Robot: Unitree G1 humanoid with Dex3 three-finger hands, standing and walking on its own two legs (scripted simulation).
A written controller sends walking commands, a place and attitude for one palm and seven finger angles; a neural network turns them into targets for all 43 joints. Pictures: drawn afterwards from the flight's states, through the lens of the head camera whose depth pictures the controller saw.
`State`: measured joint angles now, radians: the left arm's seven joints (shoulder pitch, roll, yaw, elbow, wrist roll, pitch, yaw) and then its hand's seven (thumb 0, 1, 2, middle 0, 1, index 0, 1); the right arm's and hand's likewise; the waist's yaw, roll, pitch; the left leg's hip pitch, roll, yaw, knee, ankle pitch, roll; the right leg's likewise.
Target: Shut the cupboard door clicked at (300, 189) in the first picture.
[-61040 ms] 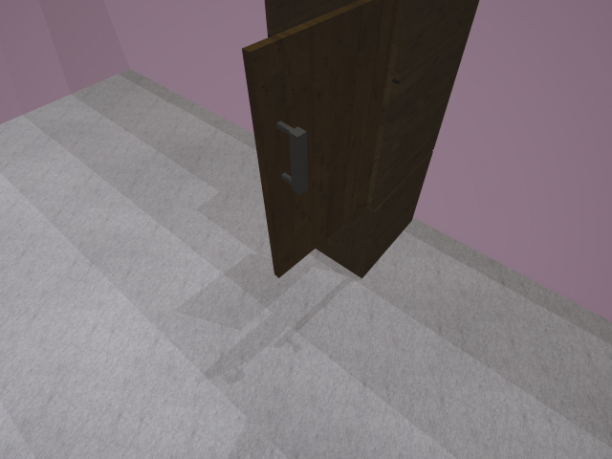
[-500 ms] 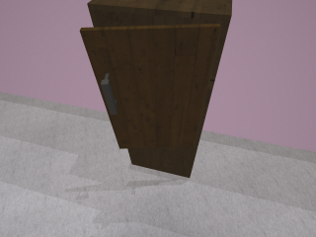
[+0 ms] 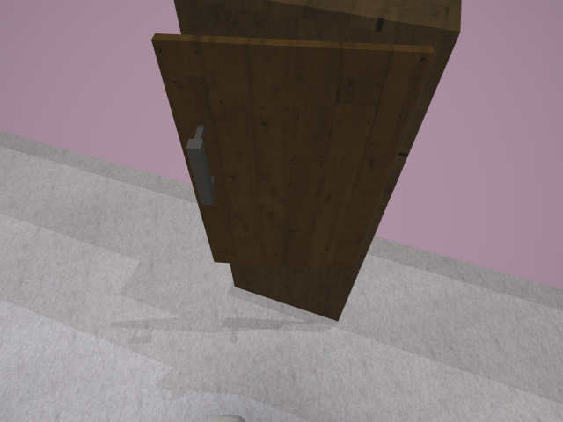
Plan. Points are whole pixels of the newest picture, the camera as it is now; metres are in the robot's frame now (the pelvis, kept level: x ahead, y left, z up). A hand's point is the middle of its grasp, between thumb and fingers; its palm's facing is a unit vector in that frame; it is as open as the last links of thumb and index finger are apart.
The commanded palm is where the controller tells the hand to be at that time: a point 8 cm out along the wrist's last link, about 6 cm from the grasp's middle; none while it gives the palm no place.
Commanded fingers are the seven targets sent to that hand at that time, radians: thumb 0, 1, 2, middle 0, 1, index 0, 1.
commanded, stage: come to a stop and stand still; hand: left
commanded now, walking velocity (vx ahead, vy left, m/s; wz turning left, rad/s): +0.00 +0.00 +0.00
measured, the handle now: (204, 166) +0.49 +0.18 +0.05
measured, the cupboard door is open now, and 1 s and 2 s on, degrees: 16 16 16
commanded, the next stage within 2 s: look again from close up in 1.80 s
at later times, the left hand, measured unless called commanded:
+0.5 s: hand out of the picture +0.02 +0.25 -0.16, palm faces +0.00 -0.98 -0.21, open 7.4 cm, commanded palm none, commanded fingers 0.00 0.90 0.90 -0.20 -0.30 -0.20 -0.30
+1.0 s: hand out of the picture -0.14 +0.30 -0.19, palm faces +0.08 -0.97 -0.23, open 7.4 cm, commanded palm none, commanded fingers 0.00 0.90 0.90 -0.20 -0.30 -0.20 -0.30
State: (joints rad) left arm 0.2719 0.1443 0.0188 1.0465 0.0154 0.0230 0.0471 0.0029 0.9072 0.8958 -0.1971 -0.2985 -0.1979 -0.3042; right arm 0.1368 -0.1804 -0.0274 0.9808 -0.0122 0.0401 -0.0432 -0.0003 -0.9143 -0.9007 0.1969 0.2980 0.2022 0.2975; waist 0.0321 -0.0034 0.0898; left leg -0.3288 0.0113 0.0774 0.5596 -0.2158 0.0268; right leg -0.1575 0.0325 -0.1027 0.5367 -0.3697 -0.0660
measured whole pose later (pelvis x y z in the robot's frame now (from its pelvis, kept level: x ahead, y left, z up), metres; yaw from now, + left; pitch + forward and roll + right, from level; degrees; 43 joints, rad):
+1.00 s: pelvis -0.09 +0.09 +0.00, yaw +1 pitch -4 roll -4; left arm 0.40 0.27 0.04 1.08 0.03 0.05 0.02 0.01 0.90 0.90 -0.20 -0.30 -0.20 -0.30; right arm 0.22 -0.26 -0.07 1.02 -0.01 0.02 -0.01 0.00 -0.91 -0.90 0.20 0.30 0.20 0.30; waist 0.03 -0.01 -0.01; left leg -0.34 -0.03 0.03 0.63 -0.32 0.03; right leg -0.22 -0.02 -0.06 0.50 -0.21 0.00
